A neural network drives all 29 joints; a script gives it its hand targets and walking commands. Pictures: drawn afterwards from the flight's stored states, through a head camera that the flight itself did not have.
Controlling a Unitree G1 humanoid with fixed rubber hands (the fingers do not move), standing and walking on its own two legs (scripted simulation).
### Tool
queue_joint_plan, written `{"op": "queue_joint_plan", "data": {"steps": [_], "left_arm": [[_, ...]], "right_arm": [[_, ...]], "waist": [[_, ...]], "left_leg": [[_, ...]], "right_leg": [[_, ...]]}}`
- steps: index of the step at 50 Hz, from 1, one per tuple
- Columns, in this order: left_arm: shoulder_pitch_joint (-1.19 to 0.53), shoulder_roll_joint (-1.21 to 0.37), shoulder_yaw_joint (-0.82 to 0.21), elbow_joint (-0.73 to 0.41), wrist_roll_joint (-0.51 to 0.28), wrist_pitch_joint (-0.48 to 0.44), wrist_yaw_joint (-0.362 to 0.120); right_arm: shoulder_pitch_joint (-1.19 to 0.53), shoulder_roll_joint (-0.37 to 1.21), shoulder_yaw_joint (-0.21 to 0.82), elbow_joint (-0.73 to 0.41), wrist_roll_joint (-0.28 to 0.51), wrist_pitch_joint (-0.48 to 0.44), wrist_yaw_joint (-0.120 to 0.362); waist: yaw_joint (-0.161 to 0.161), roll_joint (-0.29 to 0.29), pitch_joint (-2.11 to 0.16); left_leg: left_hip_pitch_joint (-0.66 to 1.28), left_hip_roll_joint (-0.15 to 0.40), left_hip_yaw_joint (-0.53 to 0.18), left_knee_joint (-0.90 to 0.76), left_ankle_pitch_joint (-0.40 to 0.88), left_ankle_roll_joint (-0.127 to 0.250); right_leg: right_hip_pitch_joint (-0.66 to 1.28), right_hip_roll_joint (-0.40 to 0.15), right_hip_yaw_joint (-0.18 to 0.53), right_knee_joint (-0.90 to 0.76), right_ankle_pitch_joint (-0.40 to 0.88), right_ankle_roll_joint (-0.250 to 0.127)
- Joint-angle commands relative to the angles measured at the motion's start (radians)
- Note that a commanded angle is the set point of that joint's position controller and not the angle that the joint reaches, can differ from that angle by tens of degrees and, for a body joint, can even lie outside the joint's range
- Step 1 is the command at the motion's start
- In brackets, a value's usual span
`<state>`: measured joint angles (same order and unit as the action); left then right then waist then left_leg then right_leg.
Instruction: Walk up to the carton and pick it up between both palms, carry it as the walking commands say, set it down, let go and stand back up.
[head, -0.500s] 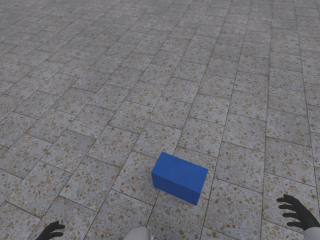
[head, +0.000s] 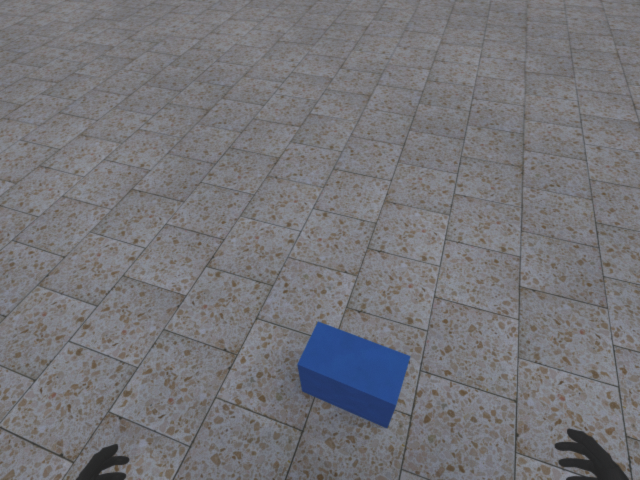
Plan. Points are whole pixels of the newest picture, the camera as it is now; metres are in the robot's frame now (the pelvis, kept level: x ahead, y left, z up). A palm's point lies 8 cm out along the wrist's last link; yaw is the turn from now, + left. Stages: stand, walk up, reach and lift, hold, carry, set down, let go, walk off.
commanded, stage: walk up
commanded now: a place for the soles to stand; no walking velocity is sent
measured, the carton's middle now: (352, 375) +0.49 -0.06 -0.67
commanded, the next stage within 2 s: none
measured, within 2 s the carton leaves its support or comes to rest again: neither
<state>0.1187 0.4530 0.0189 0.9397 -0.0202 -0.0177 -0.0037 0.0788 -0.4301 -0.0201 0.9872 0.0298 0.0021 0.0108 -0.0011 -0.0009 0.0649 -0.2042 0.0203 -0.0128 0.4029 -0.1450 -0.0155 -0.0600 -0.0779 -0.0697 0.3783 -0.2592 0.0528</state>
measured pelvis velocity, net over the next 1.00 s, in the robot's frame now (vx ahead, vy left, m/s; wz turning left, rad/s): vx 0.14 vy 0.13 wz -0.46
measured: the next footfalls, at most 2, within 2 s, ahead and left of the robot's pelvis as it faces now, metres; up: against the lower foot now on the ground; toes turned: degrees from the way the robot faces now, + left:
left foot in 0.28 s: +0.20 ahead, +0.20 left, +0.00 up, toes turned -28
right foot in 0.58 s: +0.17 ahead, -0.02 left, +0.00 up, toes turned -23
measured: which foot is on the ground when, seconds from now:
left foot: down 0.00-0.04, up 0.06-0.26, down 0.28-1.00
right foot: down 0.00-0.28, up 0.30-0.56, down 0.58-1.00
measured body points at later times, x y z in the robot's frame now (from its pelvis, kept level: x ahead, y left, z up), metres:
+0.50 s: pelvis +0.09 +0.11 -0.01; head +0.11 +0.09 +0.43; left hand +0.27 +0.41 -0.08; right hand +0.12 -0.23 -0.09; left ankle +0.13 +0.20 -0.74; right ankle +0.10 -0.02 -0.71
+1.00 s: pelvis +0.14 +0.13 -0.02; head +0.17 +0.12 +0.43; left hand +0.44 +0.37 -0.09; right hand +0.13 -0.24 -0.09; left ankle +0.15 +0.23 -0.74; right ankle +0.14 +0.00 -0.74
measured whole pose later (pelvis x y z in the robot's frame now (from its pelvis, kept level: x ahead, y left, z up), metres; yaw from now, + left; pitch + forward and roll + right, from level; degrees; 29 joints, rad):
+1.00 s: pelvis +0.14 +0.13 -0.02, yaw -26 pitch -4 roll +1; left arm 0.13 0.50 0.02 0.74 -0.02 0.02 0.03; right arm 0.14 -0.48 -0.04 0.68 0.01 0.02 0.02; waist -0.03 -0.02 0.14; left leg -0.14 0.04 0.18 0.63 -0.41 0.03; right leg -0.31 0.05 0.13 0.65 -0.26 0.01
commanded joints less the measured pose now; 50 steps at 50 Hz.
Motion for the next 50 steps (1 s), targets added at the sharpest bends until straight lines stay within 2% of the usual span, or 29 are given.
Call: {"op": "queue_joint_plan", "data": {"steps": [1,3,4,6,8,10,12,13,14,15,16,18,20,23,27,28,29,30,31,32,34,35,36,37,38,40,43,47,50], "left_arm": [[0.157,0.217,0.090,-0.044,0.026,-0.017,0.033],[0.238,0.330,0.144,-0.058,0.049,-0.015,0.065],[0.246,0.321,0.149,-0.090,0.062,-0.021,0.074],[0.194,0.303,0.156,-0.153,0.070,-0.035,0.078],[0.215,0.291,0.154,-0.197,0.075,-0.046,0.077],[0.258,0.292,0.157,-0.237,0.078,-0.046,0.079],[0.249,0.298,0.155,-0.280,0.070,-0.032,0.081],[0.243,0.277,0.144,-0.298,0.065,-0.020,0.081],[0.281,0.208,0.115,-0.318,0.061,-0.011,0.081],[0.273,0.122,0.080,-0.387,0.036,-0.016,0.083],[0.256,0.167,0.084,-0.397,0.030,-0.008,0.098],[0.304,0.213,0.095,-0.385,0.023,0.002,0.090],[0.341,0.219,0.094,-0.363,0.019,0.005,0.069],[0.276,0.174,0.075,-0.380,0.029,0.006,0.044],[0.262,0.174,0.077,-0.362,0.027,0.000,0.038],[0.243,0.198,0.080,-0.365,0.032,0.000,0.042],[0.235,0.253,0.091,-0.368,0.037,-0.002,0.050],[0.211,0.313,0.101,-0.394,0.029,-0.004,0.056],[0.216,0.313,0.104,-0.383,0.015,-0.001,0.059],[0.188,0.297,0.103,-0.381,0.010,0.000,0.060],[0.065,0.238,0.084,-0.393,0.010,0.012,0.045],[0.021,0.198,0.067,-0.395,0.003,0.016,0.029],[0.054,0.169,0.058,-0.391,-0.001,0.015,0.016],[0.079,0.183,0.063,-0.367,-0.005,0.018,0.020],[0.056,0.206,0.063,-0.353,-0.001,0.016,0.026],[0.037,0.214,0.057,-0.329,-0.003,0.010,0.027],[0.033,0.220,0.053,-0.290,-0.005,0.013,0.035],[0.017,0.207,0.049,-0.250,-0.001,0.032,0.041],[0.009,0.217,0.050,-0.228,0.002,0.032,0.038]], "right_arm": [[-0.053,-0.252,-0.113,-0.131,-0.080,-0.002,0.024],[-0.141,-0.176,-0.103,-0.242,-0.101,0.025,0.057],[-0.158,-0.171,-0.107,-0.292,-0.105,0.033,0.068],[-0.094,-0.174,-0.127,-0.347,-0.094,0.039,0.082],[-0.052,-0.173,-0.140,-0.391,-0.098,0.040,0.094],[-0.038,-0.162,-0.144,-0.437,-0.092,0.044,0.099],[0.042,-0.154,-0.146,-0.454,-0.085,0.046,0.096],[0.135,-0.166,-0.153,-0.438,-0.087,0.043,0.089],[0.260,-0.223,-0.172,-0.411,-0.093,0.035,0.078],[0.306,-0.332,-0.191,-0.446,-0.107,0.024,0.066],[0.241,-0.321,-0.184,-0.459,-0.083,0.028,0.054],[0.184,-0.269,-0.163,-0.487,-0.083,0.037,0.038],[0.154,-0.236,-0.145,-0.505,-0.073,0.031,0.029],[0.200,-0.226,-0.128,-0.496,-0.070,0.010,0.022],[0.137,-0.196,-0.090,-0.490,-0.043,0.004,0.019],[0.149,-0.180,-0.078,-0.481,-0.037,0.004,0.022],[0.156,-0.149,-0.065,-0.486,-0.039,0.000,0.027],[0.191,-0.139,-0.060,-0.494,-0.029,0.007,0.029],[0.177,-0.199,-0.078,-0.484,-0.014,0.023,0.016],[0.171,-0.202,-0.074,-0.480,-0.015,0.027,0.009],[0.230,-0.205,-0.073,-0.435,-0.017,0.012,-0.004],[0.240,-0.240,-0.077,-0.415,-0.031,-0.003,-0.010],[0.178,-0.304,-0.093,-0.415,-0.039,-0.015,-0.013],[0.114,-0.296,-0.091,-0.425,-0.037,-0.025,-0.007],[0.104,-0.256,-0.078,-0.413,-0.033,-0.031,0.000],[0.111,-0.239,-0.065,-0.390,-0.018,-0.028,0.004],[0.116,-0.247,-0.069,-0.367,-0.012,-0.010,0.004],[0.070,-0.246,-0.074,-0.356,-0.018,0.010,0.004],[0.038,-0.246,-0.073,-0.345,-0.022,0.014,0.006]], "waist": [[0.026,0.107,-0.093],[0.095,-0.146,0.074],[0.097,-0.141,0.110],[0.043,-0.118,0.106],[0.038,-0.129,0.067],[0.036,-0.162,0.052],[-0.015,-0.169,0.029],[-0.060,-0.125,-0.004],[-0.113,0.039,-0.090],[-0.164,0.358,-0.143],[-0.131,0.257,-0.085],[-0.063,0.149,0.021],[-0.025,0.143,0.050],[-0.029,0.120,0.055],[0.027,0.122,-0.021],[0.035,0.094,-0.026],[0.037,-0.018,-0.056],[0.025,-0.097,-0.089],[0.047,-0.106,-0.091],[0.039,-0.135,-0.073],[-0.025,-0.137,-0.054],[-0.042,-0.099,-0.050],[-0.004,0.015,-0.023],[0.017,0.015,0.004],[0.020,-0.015,0.004],[0.004,0.025,-0.031],[-0.018,0.086,-0.103],[-0.027,0.080,-0.065],[-0.025,0.084,-0.038]], "left_leg": [[0.038,0.036,0.061,0.076,-0.320,0.056],[-0.425,0.025,0.043,0.359,-0.356,0.025],[-0.516,0.080,-0.028,0.449,-0.315,0.013],[-0.472,0.121,-0.068,0.452,-0.257,-0.012],[-0.360,0.102,-0.028,0.395,-0.261,-0.014],[-0.247,0.079,0.007,0.343,-0.232,0.000],[-0.050,0.042,0.065,0.266,-0.186,0.021],[0.131,0.005,0.094,0.204,-0.175,0.033],[0.314,0.005,0.061,0.135,-0.216,0.057],[0.329,0.324,-0.396,-0.091,-0.498,0.160],[0.116,0.406,-0.509,-0.196,-0.555,0.242],[0.025,0.369,-0.367,-0.155,-0.540,0.272],[-0.008,0.299,-0.205,-0.148,-0.408,0.243],[-0.030,0.312,-0.109,-0.101,-0.077,0.233],[-0.106,0.282,0.019,0.086,0.136,0.138],[-0.146,0.267,0.036,0.134,0.094,0.089],[-0.213,0.211,0.078,0.256,0.008,0.036],[-0.200,0.064,0.088,0.377,-0.271,-0.009],[-0.145,0.037,0.014,0.448,-0.514,0.007],[-0.142,0.037,-0.019,0.435,-0.490,0.016],[-0.040,0.046,0.002,0.212,-0.268,0.028],[0.022,0.098,-0.067,0.047,-0.167,0.047],[-0.023,0.220,-0.191,-0.056,-0.214,0.086],[-0.109,0.301,-0.218,-0.053,-0.082,0.131],[-0.116,0.290,-0.152,-0.013,0.055,0.124],[-0.025,0.209,-0.027,0.053,0.187,0.063],[0.098,0.173,0.042,0.101,0.314,0.047],[0.082,0.224,0.035,0.070,0.205,0.104],[0.039,0.223,0.052,0.067,0.092,0.104]], "right_leg": [[-0.057,-0.103,0.201,-0.067,-0.252,-0.157],[0.056,-0.312,0.488,-0.218,-0.530,-0.308],[0.051,-0.344,0.535,-0.238,-0.490,-0.337],[0.014,-0.284,0.444,-0.201,-0.338,-0.307],[-0.049,-0.228,0.345,-0.136,-0.204,-0.286],[-0.137,-0.211,0.314,-0.084,-0.123,-0.269],[-0.267,-0.191,0.270,0.004,-0.048,-0.238],[-0.372,-0.143,0.212,0.133,-0.014,-0.212],[-0.449,-0.037,0.132,0.391,-0.024,-0.180],[-0.625,0.105,0.036,0.710,-0.271,-0.112],[-0.591,0.078,0.136,0.820,-0.362,-0.107],[-0.557,0.010,0.137,0.859,-0.271,-0.099],[-0.478,-0.010,0.110,0.718,-0.218,-0.075],[-0.370,0.011,0.093,0.505,-0.202,-0.070],[-0.098,0.077,0.054,0.215,0.026,-0.094],[-0.043,0.069,0.108,0.148,0.094,-0.105],[0.011,-0.050,0.314,0.110,0.144,-0.141],[-0.073,-0.234,0.616,0.050,0.154,-0.258],[-0.146,-0.278,0.664,0.030,0.126,-0.340],[-0.155,-0.244,0.596,0.060,0.137,-0.345],[-0.232,-0.138,0.444,0.122,0.186,-0.251],[-0.287,-0.065,0.360,0.190,0.205,-0.172],[-0.301,0.018,0.272,0.281,0.154,-0.105],[-0.203,0.071,0.213,0.296,0.072,-0.074],[-0.153,0.062,0.225,0.274,0.087,-0.077],[-0.147,0.029,0.262,0.240,0.305,-0.095],[-0.165,0.027,0.257,0.278,0.417,-0.107],[-0.202,0.065,0.210,0.305,0.289,-0.089],[-0.185,0.059,0.224,0.282,0.283,-0.094]]}}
